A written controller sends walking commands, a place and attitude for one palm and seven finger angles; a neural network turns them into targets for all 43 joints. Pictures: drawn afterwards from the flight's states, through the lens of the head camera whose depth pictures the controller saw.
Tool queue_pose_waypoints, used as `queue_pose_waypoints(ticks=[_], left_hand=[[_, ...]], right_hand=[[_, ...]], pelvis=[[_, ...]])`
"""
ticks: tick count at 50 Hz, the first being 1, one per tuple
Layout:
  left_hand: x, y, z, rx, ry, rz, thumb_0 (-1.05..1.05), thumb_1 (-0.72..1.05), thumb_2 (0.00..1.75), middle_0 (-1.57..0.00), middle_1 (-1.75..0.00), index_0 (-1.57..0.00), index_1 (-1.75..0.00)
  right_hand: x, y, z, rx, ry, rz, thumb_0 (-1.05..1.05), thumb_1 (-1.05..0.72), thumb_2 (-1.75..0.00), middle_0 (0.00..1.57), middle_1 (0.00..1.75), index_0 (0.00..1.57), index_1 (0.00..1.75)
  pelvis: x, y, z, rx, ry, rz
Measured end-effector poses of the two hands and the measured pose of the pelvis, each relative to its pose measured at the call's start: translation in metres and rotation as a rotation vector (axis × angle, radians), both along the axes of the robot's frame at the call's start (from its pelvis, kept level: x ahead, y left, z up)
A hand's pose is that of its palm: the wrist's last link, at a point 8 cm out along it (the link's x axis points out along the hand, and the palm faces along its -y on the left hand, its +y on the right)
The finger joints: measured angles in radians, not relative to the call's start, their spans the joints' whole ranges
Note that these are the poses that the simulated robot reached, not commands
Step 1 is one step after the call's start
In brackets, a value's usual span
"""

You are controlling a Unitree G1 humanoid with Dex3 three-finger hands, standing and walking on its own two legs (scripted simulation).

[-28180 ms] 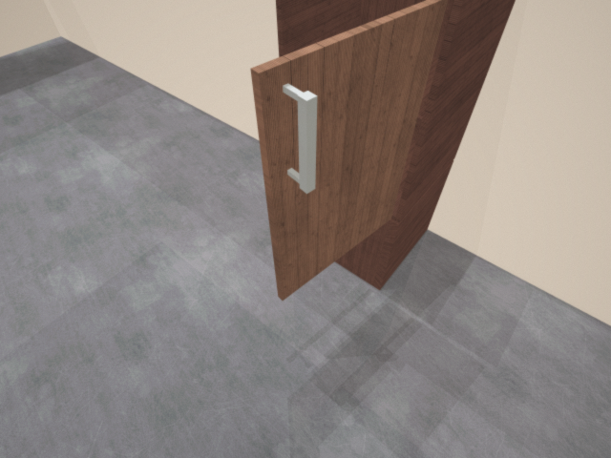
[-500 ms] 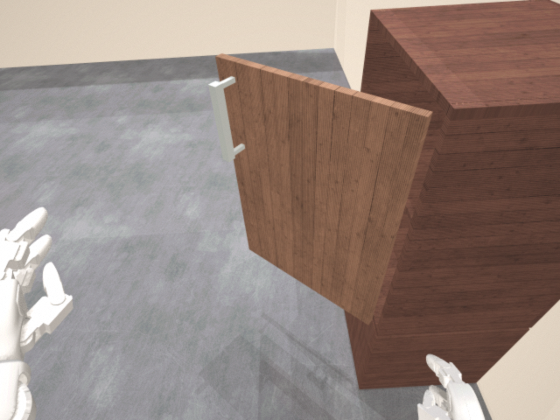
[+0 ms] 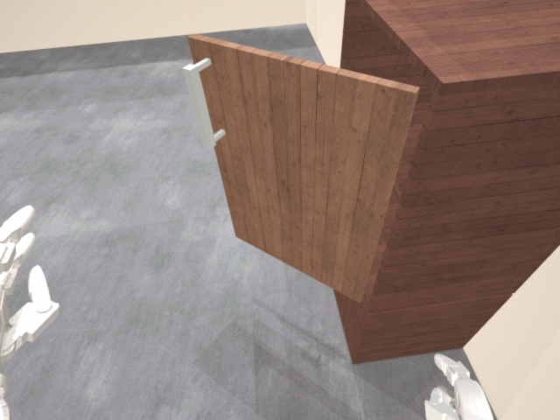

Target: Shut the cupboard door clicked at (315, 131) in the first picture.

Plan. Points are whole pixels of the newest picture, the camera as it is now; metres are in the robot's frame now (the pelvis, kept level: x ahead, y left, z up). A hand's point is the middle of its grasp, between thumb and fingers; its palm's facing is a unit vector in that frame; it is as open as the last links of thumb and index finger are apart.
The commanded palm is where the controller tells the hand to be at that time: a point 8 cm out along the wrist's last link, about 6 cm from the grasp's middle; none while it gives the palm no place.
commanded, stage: step back with the hand held close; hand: left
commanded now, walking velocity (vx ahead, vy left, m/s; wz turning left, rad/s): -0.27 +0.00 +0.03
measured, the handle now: (207, 105) +0.64 +0.20 +0.13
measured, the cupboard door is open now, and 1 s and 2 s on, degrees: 49 49 49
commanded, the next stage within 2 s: stop stepping back and stand still in 0.96 s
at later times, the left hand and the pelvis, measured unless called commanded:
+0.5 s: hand out of the picture +0.09 +0.30 +0.15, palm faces +0.50 -0.73 -0.47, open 7.4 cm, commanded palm +0.03 +0.33 +0.17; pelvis -0.08 +0.02 -0.02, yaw +4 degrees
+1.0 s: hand out of the picture -0.01 +0.31 +0.16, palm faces +0.47 -0.78 -0.42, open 7.4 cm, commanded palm -0.05 +0.33 +0.17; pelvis -0.19 +0.03 -0.02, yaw +0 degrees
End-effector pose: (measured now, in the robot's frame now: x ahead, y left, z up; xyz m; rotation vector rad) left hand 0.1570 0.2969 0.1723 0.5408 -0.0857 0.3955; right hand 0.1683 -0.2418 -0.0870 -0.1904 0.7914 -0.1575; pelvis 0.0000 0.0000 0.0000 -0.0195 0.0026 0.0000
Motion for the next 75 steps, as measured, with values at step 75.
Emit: queue_pose_waypoints(ticks=[75], left_hand=[[-0.326,0.123,0.012,-0.026,-0.466,-0.083,0.01,0.89,0.90,-0.21,-0.31,-0.21,-0.30]], right_hand=[[-0.434,0.080,0.007,-0.200,0.009,-0.123,0.01,-0.90,-0.90,0.20,0.30,0.20,0.30]], pelvis=[[-0.363,0.115,-0.028,-0.056,-0.037,-0.091]])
